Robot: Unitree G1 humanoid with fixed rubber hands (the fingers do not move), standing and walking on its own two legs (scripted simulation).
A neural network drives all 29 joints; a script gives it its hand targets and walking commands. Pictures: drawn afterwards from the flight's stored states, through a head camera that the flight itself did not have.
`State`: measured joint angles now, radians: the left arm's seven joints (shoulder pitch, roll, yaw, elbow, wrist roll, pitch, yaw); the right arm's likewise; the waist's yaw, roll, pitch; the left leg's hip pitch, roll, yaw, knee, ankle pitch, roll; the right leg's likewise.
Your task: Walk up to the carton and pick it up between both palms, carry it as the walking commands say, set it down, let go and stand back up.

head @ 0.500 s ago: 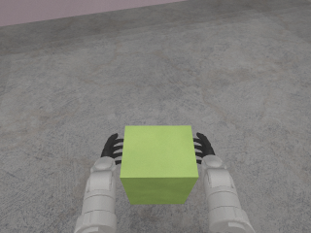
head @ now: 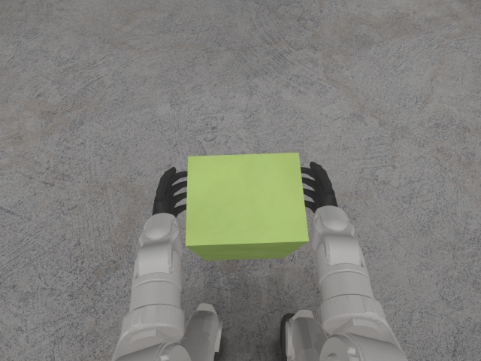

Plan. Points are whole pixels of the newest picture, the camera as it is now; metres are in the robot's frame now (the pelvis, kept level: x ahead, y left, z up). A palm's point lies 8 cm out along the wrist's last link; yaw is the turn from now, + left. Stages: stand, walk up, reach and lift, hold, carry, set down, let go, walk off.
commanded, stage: set down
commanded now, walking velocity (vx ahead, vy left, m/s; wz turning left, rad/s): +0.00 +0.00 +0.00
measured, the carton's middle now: (244, 215) +0.38 +0.04 -0.13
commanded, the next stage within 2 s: none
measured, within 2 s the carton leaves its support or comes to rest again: neither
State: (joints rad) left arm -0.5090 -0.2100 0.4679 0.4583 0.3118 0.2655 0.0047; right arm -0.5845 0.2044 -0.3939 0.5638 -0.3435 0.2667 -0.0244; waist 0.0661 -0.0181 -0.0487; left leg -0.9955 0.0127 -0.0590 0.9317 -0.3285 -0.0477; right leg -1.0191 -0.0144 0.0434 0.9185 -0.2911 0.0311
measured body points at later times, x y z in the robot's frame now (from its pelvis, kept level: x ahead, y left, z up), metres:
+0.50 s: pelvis -0.01 +0.00 -0.08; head +0.18 +0.00 +0.33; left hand +0.39 +0.18 -0.14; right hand +0.42 -0.09 -0.14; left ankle +0.06 +0.15 -0.67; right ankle +0.07 -0.14 -0.67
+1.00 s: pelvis -0.02 +0.00 -0.14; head +0.22 +0.00 +0.24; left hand +0.42 +0.18 -0.22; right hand +0.45 -0.09 -0.23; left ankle +0.06 +0.15 -0.67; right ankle +0.07 -0.14 -0.67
